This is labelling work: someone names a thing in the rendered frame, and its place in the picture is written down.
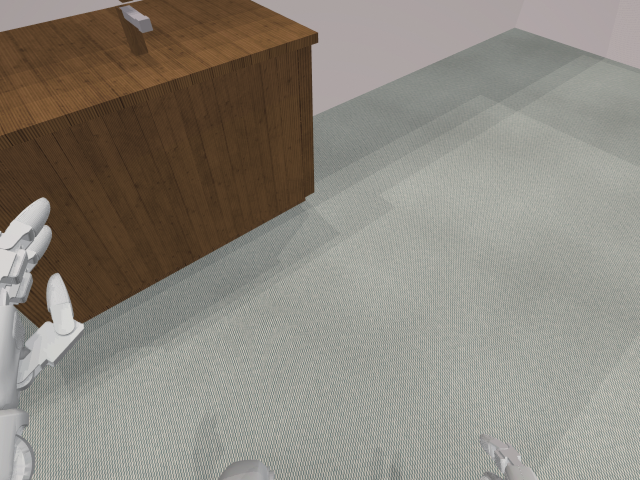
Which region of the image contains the robot left hand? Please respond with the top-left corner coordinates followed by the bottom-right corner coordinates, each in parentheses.
top-left (0, 197), bottom-right (84, 410)

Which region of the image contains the tap lever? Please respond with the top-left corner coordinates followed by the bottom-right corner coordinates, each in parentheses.
top-left (119, 5), bottom-right (153, 33)

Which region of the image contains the robot right hand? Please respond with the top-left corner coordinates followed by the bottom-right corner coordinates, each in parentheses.
top-left (479, 434), bottom-right (538, 480)

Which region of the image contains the robot left thigh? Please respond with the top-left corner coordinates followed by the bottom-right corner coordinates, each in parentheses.
top-left (218, 460), bottom-right (274, 480)

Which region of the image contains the counter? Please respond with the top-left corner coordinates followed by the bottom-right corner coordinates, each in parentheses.
top-left (0, 0), bottom-right (318, 328)

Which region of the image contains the robot left forearm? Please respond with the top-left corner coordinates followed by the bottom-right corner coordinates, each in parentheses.
top-left (0, 408), bottom-right (35, 480)

